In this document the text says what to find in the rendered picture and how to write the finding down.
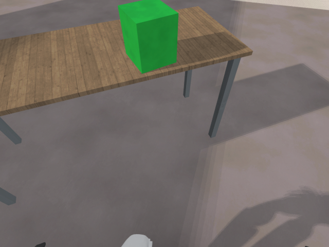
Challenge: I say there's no carton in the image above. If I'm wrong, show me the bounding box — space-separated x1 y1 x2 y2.
118 0 178 74

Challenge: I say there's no table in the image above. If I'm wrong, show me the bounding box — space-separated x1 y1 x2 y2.
0 6 253 205

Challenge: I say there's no robot left thigh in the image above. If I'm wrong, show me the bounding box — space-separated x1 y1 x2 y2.
122 234 152 247

